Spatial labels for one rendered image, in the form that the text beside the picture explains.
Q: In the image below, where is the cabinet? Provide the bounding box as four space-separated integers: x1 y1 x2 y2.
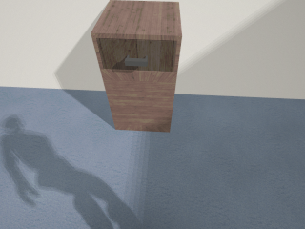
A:
91 0 182 133

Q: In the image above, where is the handle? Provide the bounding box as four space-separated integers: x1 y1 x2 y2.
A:
125 55 148 67

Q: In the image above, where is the drawer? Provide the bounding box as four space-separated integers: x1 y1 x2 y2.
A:
97 38 176 72

